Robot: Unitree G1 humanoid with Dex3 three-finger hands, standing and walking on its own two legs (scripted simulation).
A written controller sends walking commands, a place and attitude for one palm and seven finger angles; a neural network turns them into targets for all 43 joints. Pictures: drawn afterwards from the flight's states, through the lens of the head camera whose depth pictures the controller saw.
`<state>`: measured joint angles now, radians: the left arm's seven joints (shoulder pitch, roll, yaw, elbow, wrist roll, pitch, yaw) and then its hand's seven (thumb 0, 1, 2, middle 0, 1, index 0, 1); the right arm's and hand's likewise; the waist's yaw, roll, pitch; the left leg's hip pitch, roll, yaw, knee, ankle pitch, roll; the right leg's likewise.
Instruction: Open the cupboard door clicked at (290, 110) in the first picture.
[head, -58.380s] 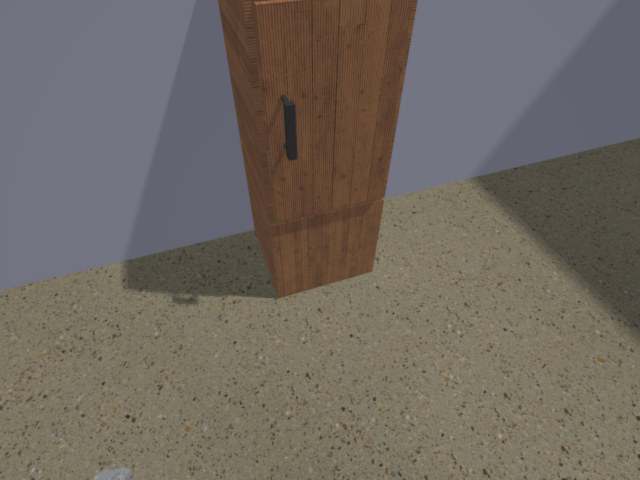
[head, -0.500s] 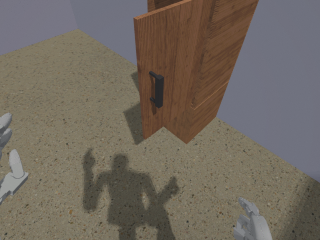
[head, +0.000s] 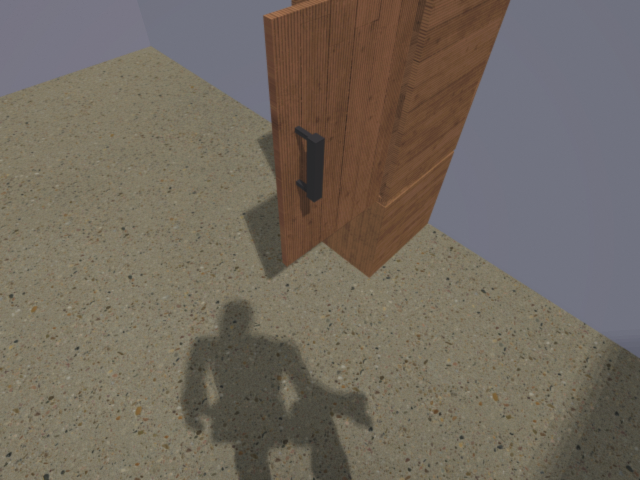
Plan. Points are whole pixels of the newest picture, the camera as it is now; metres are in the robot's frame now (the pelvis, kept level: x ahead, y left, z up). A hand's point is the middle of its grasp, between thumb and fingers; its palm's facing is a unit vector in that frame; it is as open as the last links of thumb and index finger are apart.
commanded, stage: let the arm hang, fingers relaxed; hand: left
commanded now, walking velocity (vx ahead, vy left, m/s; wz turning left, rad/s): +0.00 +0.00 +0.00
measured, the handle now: (307, 164) +0.66 +0.05 -0.01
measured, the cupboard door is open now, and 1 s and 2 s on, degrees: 88 88 88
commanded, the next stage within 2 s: look to check the result in 0.80 s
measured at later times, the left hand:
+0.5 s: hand out of the picture +0.03 +0.21 -0.16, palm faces +0.01 -0.96 -0.29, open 7.4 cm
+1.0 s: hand out of the picture +0.07 +0.19 -0.16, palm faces +0.00 -0.96 -0.27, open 7.4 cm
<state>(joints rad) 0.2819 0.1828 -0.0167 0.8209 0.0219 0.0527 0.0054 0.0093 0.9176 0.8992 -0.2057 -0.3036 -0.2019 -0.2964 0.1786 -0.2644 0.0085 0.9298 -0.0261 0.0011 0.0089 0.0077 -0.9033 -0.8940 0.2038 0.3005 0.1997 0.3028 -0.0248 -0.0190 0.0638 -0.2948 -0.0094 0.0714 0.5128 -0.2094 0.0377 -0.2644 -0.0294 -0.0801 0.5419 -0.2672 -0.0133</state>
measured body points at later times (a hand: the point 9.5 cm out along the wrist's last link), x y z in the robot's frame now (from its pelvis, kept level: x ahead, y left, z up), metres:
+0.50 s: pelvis +0.01 -0.01 +0.01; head +0.02 -0.02 +0.46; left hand +0.03 +0.26 -0.13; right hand +0.03 -0.25 -0.16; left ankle +0.04 +0.10 -0.73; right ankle +0.02 -0.11 -0.73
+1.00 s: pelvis +0.03 -0.02 +0.01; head +0.05 -0.02 +0.46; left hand +0.07 +0.24 -0.14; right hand +0.07 -0.28 -0.14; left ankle +0.04 +0.10 -0.73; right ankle +0.02 -0.11 -0.73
